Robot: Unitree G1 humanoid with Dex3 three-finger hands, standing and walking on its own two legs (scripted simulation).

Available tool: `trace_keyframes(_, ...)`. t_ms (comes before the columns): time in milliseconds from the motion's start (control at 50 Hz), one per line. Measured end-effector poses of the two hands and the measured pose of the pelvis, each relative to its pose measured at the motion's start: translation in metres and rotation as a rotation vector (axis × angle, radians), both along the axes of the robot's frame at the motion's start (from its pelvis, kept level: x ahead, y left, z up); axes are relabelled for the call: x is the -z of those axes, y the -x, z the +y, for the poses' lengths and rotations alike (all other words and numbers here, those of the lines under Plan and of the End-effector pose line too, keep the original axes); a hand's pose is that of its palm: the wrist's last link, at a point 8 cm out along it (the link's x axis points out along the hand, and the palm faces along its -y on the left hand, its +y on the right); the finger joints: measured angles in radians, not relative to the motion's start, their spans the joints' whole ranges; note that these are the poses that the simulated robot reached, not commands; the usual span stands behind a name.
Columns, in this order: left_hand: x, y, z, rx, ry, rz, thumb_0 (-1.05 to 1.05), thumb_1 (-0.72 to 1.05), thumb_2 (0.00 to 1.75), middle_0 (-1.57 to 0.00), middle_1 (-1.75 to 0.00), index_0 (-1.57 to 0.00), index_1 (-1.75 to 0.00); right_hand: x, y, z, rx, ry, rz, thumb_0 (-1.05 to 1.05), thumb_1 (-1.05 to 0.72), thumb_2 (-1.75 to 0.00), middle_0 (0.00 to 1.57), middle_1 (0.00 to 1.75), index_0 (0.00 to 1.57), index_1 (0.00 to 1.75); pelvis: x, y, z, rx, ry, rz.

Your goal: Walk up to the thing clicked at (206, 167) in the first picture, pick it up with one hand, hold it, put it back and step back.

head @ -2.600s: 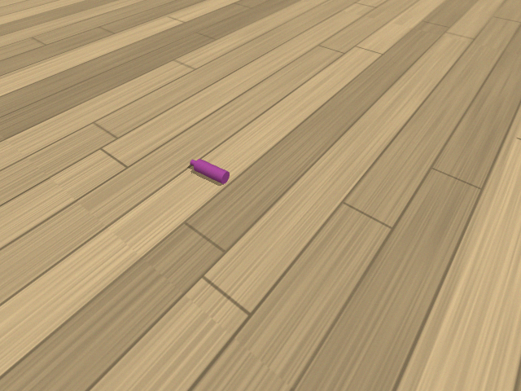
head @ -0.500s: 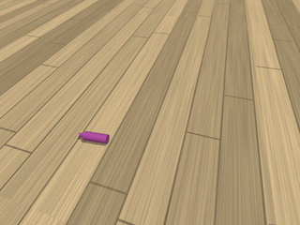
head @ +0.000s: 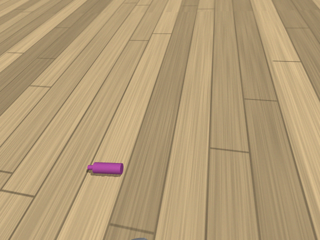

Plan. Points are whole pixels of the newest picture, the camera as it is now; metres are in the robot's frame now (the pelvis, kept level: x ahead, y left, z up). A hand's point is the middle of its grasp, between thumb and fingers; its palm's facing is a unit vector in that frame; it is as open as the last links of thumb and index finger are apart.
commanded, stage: walk up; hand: left
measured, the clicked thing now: (104, 168) +0.71 +0.44 -0.71
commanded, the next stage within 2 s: none
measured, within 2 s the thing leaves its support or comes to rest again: neither
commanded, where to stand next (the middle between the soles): +0.30 +0.20 m, yaw -8 degrees
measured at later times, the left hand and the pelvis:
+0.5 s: hand (10, 225) +0.23 +0.46 -0.12, palm faces -0.16 -0.86 -0.48, open 7.4 cm; pelvis +0.13 +0.17 +0.01, yaw -5 degrees
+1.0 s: hand (10, 192) +0.34 +0.53 -0.15, palm faces -0.14 -0.89 -0.42, open 7.4 cm; pelvis +0.22 +0.26 -0.01, yaw -8 degrees
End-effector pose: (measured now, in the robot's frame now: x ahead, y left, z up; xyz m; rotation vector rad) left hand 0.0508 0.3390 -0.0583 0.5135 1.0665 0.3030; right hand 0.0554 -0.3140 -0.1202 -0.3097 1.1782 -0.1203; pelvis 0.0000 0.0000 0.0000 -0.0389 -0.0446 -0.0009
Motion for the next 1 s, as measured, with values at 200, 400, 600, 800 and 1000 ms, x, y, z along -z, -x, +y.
trace_keyframes(200, 0.016, -0.029, 0.103, 0.008, -0.024, 0.084, 0.00, 0.89, 0.89, -0.21, -0.30, -0.21, -0.30, -0.020, -0.106, 0.065, -0.028, 0.062, -0.161, 0.00, -0.91, -0.90, 0.20, 0.30, 0.20, 0.30, 0.013, -0.055, 0.089, 0.029, -0.014, 0.010)
trace_keyframes(400, 0.027, -0.127, 0.158, 0.066, 0.033, 0.087, 0.01, 0.90, 0.89, -0.21, -0.30, -0.20, -0.30, -0.029, -0.086, 0.138, 0.102, 0.071, -0.074, 0.00, -0.91, -0.90, 0.20, 0.30, 0.20, 0.30, 0.001, -0.105, 0.152, 0.071, -0.040, 0.001)
trace_keyframes(600, 0.014, -0.214, 0.161, 0.160, 0.036, 0.019, 0.00, 0.90, 0.89, -0.21, -0.30, -0.21, -0.30, -0.001, -0.078, 0.177, 0.169, 0.019, 0.091, 0.00, -0.91, -0.90, 0.20, 0.30, 0.20, 0.30, 0.003, -0.162, 0.180, 0.107, -0.033, 0.001)
trace_keyframes(800, 0.011, -0.247, 0.209, 0.140, 0.031, 0.019, 0.00, 0.89, 0.89, -0.21, -0.30, -0.21, -0.30, -0.001, -0.166, 0.221, 0.137, 0.023, -0.013, 0.00, -0.91, -0.90, 0.20, 0.30, 0.20, 0.30, 0.001, -0.196, 0.226, 0.117, -0.041, -0.002)
trace_keyframes(1000, 0.052, -0.284, 0.237, 0.097, 0.121, 0.094, 0.00, 0.90, 0.89, -0.20, -0.30, -0.20, -0.30, -0.013, -0.202, 0.253, 0.141, 0.101, -0.054, 0.00, -0.91, -0.90, 0.21, 0.30, 0.20, 0.30, 0.009, -0.221, 0.257, 0.140, -0.039, 0.012)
